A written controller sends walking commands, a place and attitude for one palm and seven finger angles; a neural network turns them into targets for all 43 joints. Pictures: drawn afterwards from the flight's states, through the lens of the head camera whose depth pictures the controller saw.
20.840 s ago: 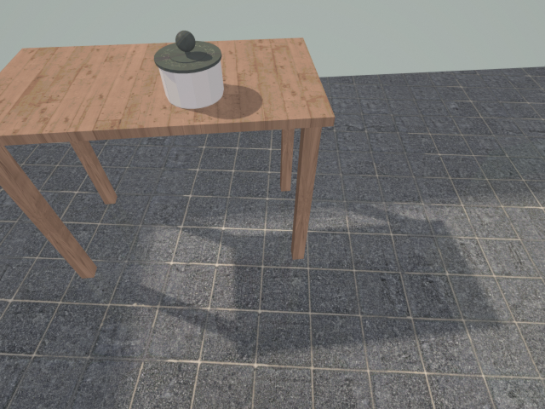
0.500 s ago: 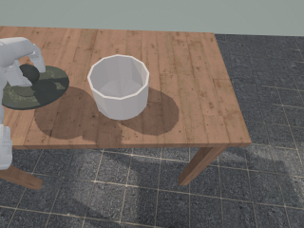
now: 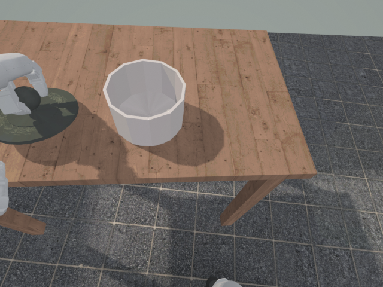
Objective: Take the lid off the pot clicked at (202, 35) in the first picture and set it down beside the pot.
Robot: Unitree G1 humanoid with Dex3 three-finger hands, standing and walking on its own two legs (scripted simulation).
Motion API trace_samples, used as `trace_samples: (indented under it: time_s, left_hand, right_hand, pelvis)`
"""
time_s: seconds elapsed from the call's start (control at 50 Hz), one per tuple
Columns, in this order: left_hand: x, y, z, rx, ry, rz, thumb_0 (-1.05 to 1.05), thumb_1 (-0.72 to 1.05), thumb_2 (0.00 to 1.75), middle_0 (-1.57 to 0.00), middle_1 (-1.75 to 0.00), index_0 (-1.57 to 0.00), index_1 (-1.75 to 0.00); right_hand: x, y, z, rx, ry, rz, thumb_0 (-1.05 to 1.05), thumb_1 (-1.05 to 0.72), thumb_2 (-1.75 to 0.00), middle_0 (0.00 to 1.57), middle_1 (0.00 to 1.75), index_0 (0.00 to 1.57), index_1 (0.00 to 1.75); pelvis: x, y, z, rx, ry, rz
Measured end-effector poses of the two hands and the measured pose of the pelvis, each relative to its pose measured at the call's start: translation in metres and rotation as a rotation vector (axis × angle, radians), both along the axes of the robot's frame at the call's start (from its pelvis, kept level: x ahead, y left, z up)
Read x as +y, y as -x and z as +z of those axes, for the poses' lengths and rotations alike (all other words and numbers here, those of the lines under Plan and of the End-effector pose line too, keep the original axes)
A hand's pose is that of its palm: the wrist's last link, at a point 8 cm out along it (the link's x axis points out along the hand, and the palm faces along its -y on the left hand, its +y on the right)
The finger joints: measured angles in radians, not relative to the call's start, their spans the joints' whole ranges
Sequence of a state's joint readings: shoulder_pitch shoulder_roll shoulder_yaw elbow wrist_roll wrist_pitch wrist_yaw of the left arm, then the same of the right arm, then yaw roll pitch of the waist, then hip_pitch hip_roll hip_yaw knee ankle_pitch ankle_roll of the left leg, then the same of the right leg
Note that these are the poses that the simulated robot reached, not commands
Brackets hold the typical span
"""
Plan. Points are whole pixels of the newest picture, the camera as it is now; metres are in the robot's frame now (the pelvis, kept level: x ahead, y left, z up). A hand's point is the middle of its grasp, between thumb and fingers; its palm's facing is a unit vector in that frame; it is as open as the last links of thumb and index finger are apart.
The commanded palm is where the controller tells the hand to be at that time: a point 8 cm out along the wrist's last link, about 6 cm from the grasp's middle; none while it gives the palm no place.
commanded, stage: lower the lid onto the table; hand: left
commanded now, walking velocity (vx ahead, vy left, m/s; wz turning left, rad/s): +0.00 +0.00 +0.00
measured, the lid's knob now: (26, 98) +0.50 +0.31 +0.06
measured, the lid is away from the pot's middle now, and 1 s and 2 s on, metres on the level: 0.24 0.25 0.24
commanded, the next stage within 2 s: open the fingers wide in 0.52 s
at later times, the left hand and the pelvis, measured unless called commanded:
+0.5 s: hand (20, 105) +0.48 +0.31 +0.07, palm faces -0.55 -0.11 -0.83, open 8.1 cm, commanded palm +0.54 +0.31 +0.13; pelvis -0.01 +0.01 -0.01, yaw -1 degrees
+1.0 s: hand (21, 120) +0.45 +0.31 +0.05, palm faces -0.50 -0.06 -0.86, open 7.5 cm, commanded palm +0.49 +0.30 +0.12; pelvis -0.01 +0.01 -0.01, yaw +0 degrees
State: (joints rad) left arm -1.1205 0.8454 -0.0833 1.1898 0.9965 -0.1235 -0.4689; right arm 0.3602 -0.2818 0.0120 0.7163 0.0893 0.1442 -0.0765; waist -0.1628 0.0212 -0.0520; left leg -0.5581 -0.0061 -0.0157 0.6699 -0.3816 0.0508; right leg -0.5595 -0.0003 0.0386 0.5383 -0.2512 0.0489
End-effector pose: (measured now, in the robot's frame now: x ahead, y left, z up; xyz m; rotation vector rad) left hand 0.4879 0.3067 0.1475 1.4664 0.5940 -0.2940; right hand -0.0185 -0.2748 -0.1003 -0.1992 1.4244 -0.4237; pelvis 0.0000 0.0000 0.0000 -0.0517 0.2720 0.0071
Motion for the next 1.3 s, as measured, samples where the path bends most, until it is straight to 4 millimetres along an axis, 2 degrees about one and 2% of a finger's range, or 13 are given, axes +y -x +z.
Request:
trace_samples:
  time_s: [0.1, 0.44, 0.6, 0.68, 0.76, 0.86, 1.06, 1.18, 1.3]
  left_hand:
    - [0.001, 0.0, -0.008, 0.011, 0.01, -0.009, -0.03, 0.21, 0.83, -0.66, -0.98, -0.58, -0.92]
    - [0.005, -0.004, -0.017, -0.003, 0.013, -0.007, -0.01, 0.19, 0.81, -0.68, -1.0, -0.59, -0.95]
    - [0.005, -0.003, -0.033, 0.033, 0.006, -0.012, 0.01, 0.25, 0.84, -0.73, -1.02, -0.6, -0.96]
    - [0.004, 0.001, -0.035, -0.019, 0.014, -0.056, 0.02, 0.26, 0.86, -0.74, -1.03, -0.6, -0.96]
    - [0.0, 0.011, -0.037, -0.051, 0.016, -0.098, 0.02, 0.28, 0.85, -0.73, -1.04, -0.59, -0.97]
    - [0.003, 0.017, -0.036, -0.073, 0.023, -0.084, 0.02, 0.32, 0.81, -0.71, -1.05, -0.57, -0.97]
    - [-0.001, 0.028, -0.035, -0.044, 0.004, -0.074, 0.01, 0.35, 0.74, -0.64, -1.04, -0.55, -0.99]
    - [-0.004, 0.026, -0.03, -0.072, 0.008, -0.08, 0.01, 0.32, 0.69, -0.57, -1.02, -0.52, -0.99]
    - [-0.001, 0.024, -0.028, -0.075, -0.011, -0.06, 0.0, 0.26, 0.64, -0.5, -1.01, -0.47, -0.99]
  right_hand:
    - [0.002, 0.004, -0.001, 0.013, 0.006, -0.004, 0.01, -0.9, -0.9, 0.21, 0.3, 0.21, 0.3]
    - [0.01, 0.01, -0.008, 0.022, 0.0, -0.013, 0.01, -0.9, -0.9, 0.21, 0.3, 0.21, 0.3]
    - [0.011, 0.019, -0.011, 0.043, 0.007, -0.021, 0.01, -0.9, -0.9, 0.21, 0.3, 0.21, 0.3]
    - [0.012, 0.023, -0.011, 0.055, 0.001, -0.027, 0.01, -0.9, -0.9, 0.21, 0.3, 0.21, 0.3]
    - [0.015, 0.019, -0.012, 0.074, -0.014, -0.017, 0.01, -0.9, -0.9, 0.21, 0.3, 0.21, 0.3]
    - [0.015, 0.004, -0.012, 0.04, -0.021, 0.004, 0.01, -0.9, -0.9, 0.21, 0.3, 0.21, 0.3]
    - [0.011, -0.018, -0.014, -0.026, -0.029, 0.045, 0.01, -0.9, -0.9, 0.21, 0.3, 0.21, 0.3]
    - [0.007, -0.018, -0.013, -0.039, -0.015, 0.048, 0.01, -0.9, -0.9, 0.21, 0.3, 0.21, 0.3]
    - [0.003, -0.008, -0.013, -0.015, -0.014, 0.034, 0.01, -0.9, -0.9, 0.21, 0.3, 0.21, 0.3]
  pelvis:
    - [0.002, 0.0, -0.002, 0.008, 0.003, -0.001]
    - [0.006, 0.005, -0.01, 0.041, 0.009, -0.008]
    - [0.007, 0.01, -0.015, 0.057, 0.013, -0.01]
    - [0.008, 0.009, -0.015, 0.062, 0.014, -0.014]
    - [0.007, 0.009, -0.013, 0.056, 0.013, -0.013]
    - [0.006, 0.01, -0.011, 0.046, 0.013, -0.004]
    - [0.004, 0.014, -0.009, 0.025, 0.007, 0.002]
    - [0.002, 0.015, -0.01, 0.024, 0.004, 0.002]
    - [0.0, 0.015, -0.01, 0.031, 0.002, -0.002]
